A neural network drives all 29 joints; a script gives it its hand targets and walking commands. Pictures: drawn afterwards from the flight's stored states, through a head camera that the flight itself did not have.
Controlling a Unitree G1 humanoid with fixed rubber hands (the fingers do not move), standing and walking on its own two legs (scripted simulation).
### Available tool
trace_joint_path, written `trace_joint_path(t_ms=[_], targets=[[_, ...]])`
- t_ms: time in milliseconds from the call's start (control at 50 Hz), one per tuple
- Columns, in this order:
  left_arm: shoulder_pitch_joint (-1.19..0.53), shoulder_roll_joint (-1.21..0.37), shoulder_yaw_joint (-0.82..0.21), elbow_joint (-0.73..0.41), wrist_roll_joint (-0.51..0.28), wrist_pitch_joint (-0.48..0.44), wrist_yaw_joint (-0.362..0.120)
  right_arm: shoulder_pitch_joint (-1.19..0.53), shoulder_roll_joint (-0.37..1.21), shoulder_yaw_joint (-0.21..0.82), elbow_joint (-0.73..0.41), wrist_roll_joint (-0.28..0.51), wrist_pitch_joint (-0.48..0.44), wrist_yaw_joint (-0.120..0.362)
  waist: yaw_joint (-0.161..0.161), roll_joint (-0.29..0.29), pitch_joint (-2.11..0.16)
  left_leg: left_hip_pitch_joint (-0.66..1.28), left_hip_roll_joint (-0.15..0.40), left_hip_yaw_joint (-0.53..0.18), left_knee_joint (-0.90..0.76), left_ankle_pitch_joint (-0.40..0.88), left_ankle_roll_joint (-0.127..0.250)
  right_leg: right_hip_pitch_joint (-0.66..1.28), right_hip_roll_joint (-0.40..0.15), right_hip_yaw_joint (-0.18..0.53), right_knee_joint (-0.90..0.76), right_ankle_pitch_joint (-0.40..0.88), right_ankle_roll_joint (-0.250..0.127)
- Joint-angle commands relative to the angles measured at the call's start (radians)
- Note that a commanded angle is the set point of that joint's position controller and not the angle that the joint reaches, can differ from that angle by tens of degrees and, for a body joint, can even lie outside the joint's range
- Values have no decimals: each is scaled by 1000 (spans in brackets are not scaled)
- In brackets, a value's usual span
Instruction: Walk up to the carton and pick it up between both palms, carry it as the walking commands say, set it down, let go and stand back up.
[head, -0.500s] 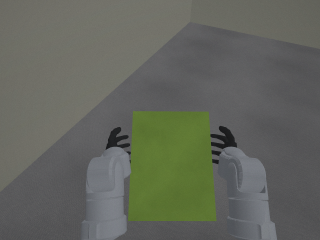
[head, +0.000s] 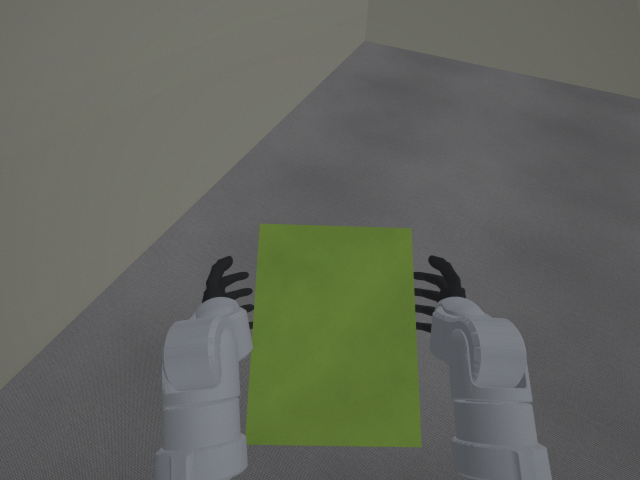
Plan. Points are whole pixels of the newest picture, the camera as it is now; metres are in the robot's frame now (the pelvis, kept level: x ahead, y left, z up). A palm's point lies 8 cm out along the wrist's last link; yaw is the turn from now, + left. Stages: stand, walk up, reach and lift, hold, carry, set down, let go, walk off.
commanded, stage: carry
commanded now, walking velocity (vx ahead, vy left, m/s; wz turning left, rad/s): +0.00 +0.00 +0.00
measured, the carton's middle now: (329, 331) +0.34 +0.01 -0.03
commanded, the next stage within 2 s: none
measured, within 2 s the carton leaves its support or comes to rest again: neither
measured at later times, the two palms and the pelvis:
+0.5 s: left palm (221, 322) +0.31 +0.15 +0.04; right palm (442, 333) +0.31 -0.13 +0.02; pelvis +0.03 -0.01 -0.01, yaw +2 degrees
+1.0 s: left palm (228, 336) +0.29 +0.13 +0.05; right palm (461, 358) +0.27 -0.14 +0.03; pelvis -0.01 -0.01 +0.00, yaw +1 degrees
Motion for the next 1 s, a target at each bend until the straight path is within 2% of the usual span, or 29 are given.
trace_joint_path(t_ms=[0,20,60,80,100,120,160,180,200,240,260,280,300,320,340,360,380,400,420,440,460,480,500,520,540,580,760,880,980], targets=[[-529,-1103,-647,-107,-413,-25,-478,-516,1042,596,-126,410,-7,416,-27,48,-569,190,177,-106,35,1216,-162,218,-29,-5,-34,442,-51],[-483,-1083,-627,-83,-396,-24,-479,-532,1040,614,-134,415,-4,420,-17,-44,-579,51,133,-70,99,1017,-181,349,-82,47,20,711,-86],[-472,-1093,-591,-39,-383,-34,-478,-562,1035,610,-125,417,-15,426,-16,-87,-577,-128,112,-112,25,579,-194,498,-193,146,58,958,-147],[-452,-1089,-570,2,-367,-41,-481,-563,1037,603,-94,416,-26,426,-26,-103,-576,-134,95,-106,-83,484,-181,512,-191,132,75,998,-142],[-448,-1087,-571,-16,-361,-49,-482,-520,1048,603,-85,406,-32,427,-37,-67,-567,-17,99,-118,-172,480,-167,396,-182,83,77,865,-113],[-418,-1067,-558,26,-346,-56,-484,-550,1017,586,-90,401,-49,425,-31,14,-558,120,109,-126,-188,726,-151,243,-129,7,129,578,-68],[-449,-1078,-574,63,-333,-69,-485,-549,1019,586,-52,402,-71,424,-44,204,-442,457,226,-256,-92,1543,-51,-228,16,-84,269,-207,8],[-481,-1089,-591,52,-335,-78,-485,-548,1032,579,-50,404,-78,424,-50,185,-409,540,251,-281,-58,1677,-26,-360,47,-74,266,-277,25],[-474,-1098,-611,18,-345,-93,-488,-530,1036,572,-65,393,-83,422,-52,117,-450,525,264,-276,-42,1614,-25,-340,40,-63,240,-218,20],[-509,-1084,-624,-11,-360,-126,-493,-486,1024,557,-28,363,-111,421,-31,129,-454,350,258,-246,-32,1604,-61,-155,28,-43,151,-131,-13],[-450,-1059,-584,92,-313,-143,-494,-459,1009,527,55,333,-133,425,-26,147,-480,266,240,-211,-12,1553,-71,-22,24,-40,75,-46,-31],[-418,-1062,-573,85,-302,-173,-496,-454,1002,538,55,318,-159,427,-9,121,-536,200,238,-156,48,1419,-82,120,-2,-25,-28,107,-55],[-388,-1046,-556,95,-283,-196,-501,-486,1006,563,33,316,-181,428,4,31,-581,72,186,-106,161,1077,-109,296,-77,56,-26,473,-105],[-390,-1035,-552,79,-281,-221,-498,-489,1009,574,29,306,-201,433,11,-92,-611,-131,114,-91,289,622,-160,468,-213,218,13,1003,-189],[-381,-1047,-559,67,-284,-247,-491,-498,1020,611,4,303,-209,441,13,-243,-574,-249,24,-131,337,45,-183,515,-314,348,1,1287,-278],[-378,-1040,-547,99,-274,-272,-491,-486,1015,611,25,295,-222,449,9,-228,-580,-262,46,-207,253,-174,-147,507,-347,394,-25,1179,-300],[-399,-1056,-573,50,-282,-292,-492,-509,1026,640,-19,315,-245,451,2,-187,-558,-243,76,-238,123,-160,-127,466,-309,339,-37,1014,-266],[-404,-1040,-580,44,-271,-308,-493,-490,1024,634,-7,308,-268,451,-7,-146,-526,-174,74,-201,-17,-79,-113,392,-274,273,-58,867,-218],[-354,-1035,-584,71,-256,-322,-491,-455,1016,642,-11,295,-289,450,-17,-144,-532,-66,63,-167,-169,79,-106,337,-234,185,-41,772,-174],[-302,-1029,-594,133,-233,-342,-494,-466,1008,652,-19,280,-319,449,-11,-98,-554,40,64,-150,-146,261,-86,260,-200,149,-16,651,-137],[-298,-1028,-620,137,-233,-368,-492,-465,993,663,-38,280,-350,448,-7,-8,-582,122,120,-214,-93,568,-54,196,-152,98,42,533,-102],[-313,-1007,-636,160,-225,-391,-498,-418,969,630,15,233,-374,438,-3,53,-527,60,164,-234,-64,732,-31,188,-119,77,19,356,-74],[-305,-993,-638,168,-203,-414,-501,-396,959,620,26,208,-401,432,-6,77,-534,35,167,-219,-37,729,-31,238,-128,100,-4,344,-83],[-288,-995,-627,198,-185,-432,-503,-424,962,624,15,204,-422,431,-4,41,-535,35,146,-211,-29,630,-49,259,-150,119,0,487,-100],[-330,-1003,-632,193,-175,-459,-501,-440,960,620,36,189,-437,435,-13,27,-540,73,153,-213,-64,655,-82,210,-137,100,33,527,-101],[-365,-1013,-645,184,-182,-478,-499,-459,953,619,37,198,-452,436,-12,72,-512,109,179,-225,-92,853,-77,157,-103,74,36,348,-78],[-324,-999,-577,326,-124,-515,-518,-455,947,575,128,141,-491,453,-17,-29,-435,-17,161,-246,-121,536,-66,189,-116,122,-21,337,-89],[-369,-1064,-563,408,-97,-534,-524,-548,967,554,164,143,-516,470,-21,44,-380,-48,186,-290,-205,555,-71,148,-77,109,-29,90,-77],[-361,-1077,-540,416,-90,-539,-530,-547,986,553,175,131,-518,469,-23,-13,-412,-87,135,-250,-173,326,-49,191,-119,154,-84,209,-103]])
